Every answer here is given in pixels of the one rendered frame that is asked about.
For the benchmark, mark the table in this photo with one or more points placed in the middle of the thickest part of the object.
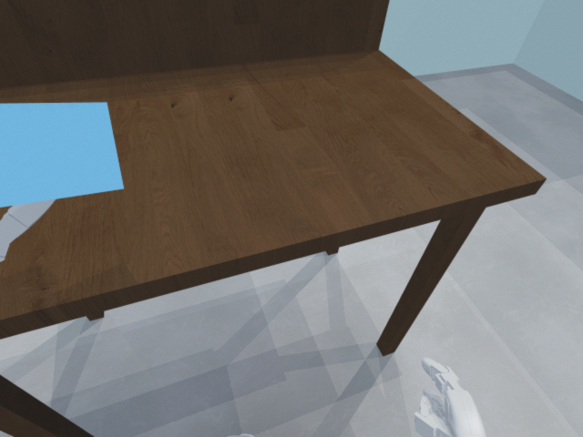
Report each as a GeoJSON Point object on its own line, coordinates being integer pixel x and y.
{"type": "Point", "coordinates": [249, 133]}

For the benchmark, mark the robot right hand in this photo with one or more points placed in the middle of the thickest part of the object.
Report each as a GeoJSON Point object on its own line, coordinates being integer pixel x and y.
{"type": "Point", "coordinates": [457, 415]}

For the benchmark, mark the robot left hand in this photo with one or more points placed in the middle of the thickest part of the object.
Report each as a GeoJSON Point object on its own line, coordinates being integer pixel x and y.
{"type": "Point", "coordinates": [19, 219]}

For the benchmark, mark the sponge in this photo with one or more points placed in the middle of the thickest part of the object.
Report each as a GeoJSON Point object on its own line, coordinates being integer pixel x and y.
{"type": "Point", "coordinates": [56, 150]}

